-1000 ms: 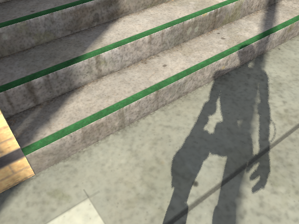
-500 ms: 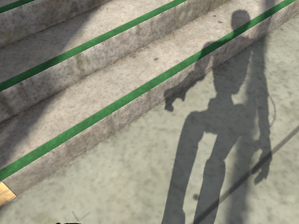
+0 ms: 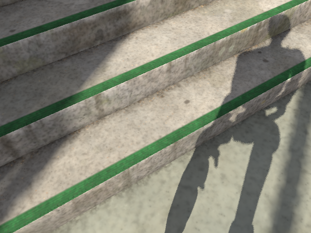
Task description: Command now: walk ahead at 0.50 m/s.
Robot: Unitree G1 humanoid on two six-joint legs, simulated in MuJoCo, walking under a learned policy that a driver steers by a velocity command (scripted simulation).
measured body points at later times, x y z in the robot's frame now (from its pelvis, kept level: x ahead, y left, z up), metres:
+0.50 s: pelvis +0.27 +0.01 +0.01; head +0.30 +0.01 +0.46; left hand +0.46 +0.22 -0.11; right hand +0.17 -0.21 -0.13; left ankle +0.16 +0.08 -0.73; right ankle +0.44 -0.11 -0.69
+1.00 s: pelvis +0.52 -0.03 +0.01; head +0.51 -0.04 +0.46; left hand +0.44 +0.19 -0.14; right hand +0.62 -0.26 -0.13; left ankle +0.53 +0.08 -0.53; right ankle +0.46 -0.09 -0.73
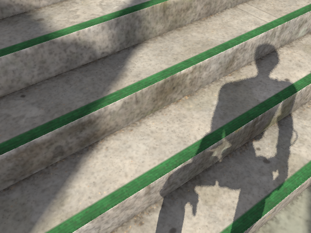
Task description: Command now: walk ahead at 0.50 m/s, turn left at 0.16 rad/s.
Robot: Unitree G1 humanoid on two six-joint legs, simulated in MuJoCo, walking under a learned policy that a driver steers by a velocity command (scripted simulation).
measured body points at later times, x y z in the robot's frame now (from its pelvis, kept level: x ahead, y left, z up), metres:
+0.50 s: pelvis +0.29 +0.09 +0.12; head +0.31 +0.10 +0.57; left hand +0.43 +0.34 +0.03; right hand +0.36 -0.16 -0.03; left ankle +0.31 +0.12 -0.58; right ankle +0.32 -0.05 -0.40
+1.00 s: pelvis +0.63 +0.12 +0.25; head +0.63 +0.16 +0.70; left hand +0.68 +0.39 +0.11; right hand +0.78 -0.09 +0.15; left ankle +0.50 +0.22 -0.21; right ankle +0.70 +0.11 -0.42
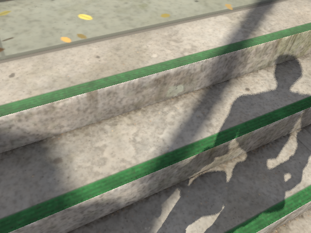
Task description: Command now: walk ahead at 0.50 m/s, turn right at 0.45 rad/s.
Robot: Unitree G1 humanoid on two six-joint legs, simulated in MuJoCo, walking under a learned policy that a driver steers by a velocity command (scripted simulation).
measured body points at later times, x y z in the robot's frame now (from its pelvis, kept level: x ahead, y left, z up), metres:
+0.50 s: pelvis +0.29 +0.03 +0.15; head +0.28 +0.02 +0.60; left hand +0.46 +0.26 +0.05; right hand +0.39 -0.24 +0.05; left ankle +0.35 +0.11 -0.51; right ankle +0.18 -0.05 -0.39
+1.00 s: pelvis +0.52 -0.08 +0.22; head +0.52 -0.10 +0.67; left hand +0.64 +0.15 +0.10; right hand +0.62 -0.35 +0.12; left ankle +0.48 +0.04 -0.16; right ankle +0.52 -0.16 -0.51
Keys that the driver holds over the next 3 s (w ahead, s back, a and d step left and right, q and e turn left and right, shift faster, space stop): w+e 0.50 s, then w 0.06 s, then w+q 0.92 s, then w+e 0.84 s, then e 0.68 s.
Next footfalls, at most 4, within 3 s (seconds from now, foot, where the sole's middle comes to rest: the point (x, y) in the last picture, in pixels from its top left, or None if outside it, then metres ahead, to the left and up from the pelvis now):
0.36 left None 0.39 0.10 -0.55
0.82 right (200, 203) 0.56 -0.18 -0.55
1.30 left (162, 135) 0.75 -0.03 -0.39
1.78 right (188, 40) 1.15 -0.13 -0.22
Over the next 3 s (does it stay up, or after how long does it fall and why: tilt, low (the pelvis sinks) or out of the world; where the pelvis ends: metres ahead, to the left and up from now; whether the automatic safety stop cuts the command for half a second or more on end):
stays up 1.45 -0.12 0.55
